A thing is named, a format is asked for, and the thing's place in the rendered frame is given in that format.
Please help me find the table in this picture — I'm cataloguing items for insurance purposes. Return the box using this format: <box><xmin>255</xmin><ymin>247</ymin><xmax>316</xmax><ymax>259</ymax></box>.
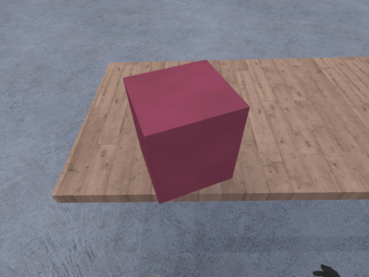
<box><xmin>51</xmin><ymin>57</ymin><xmax>369</xmax><ymax>203</ymax></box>

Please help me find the carton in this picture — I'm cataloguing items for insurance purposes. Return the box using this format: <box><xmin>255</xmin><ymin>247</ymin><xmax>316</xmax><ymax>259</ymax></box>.
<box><xmin>123</xmin><ymin>60</ymin><xmax>250</xmax><ymax>204</ymax></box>

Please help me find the right robot hand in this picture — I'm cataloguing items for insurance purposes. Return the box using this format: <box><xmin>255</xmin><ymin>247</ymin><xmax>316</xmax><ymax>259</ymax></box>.
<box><xmin>313</xmin><ymin>264</ymin><xmax>341</xmax><ymax>277</ymax></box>

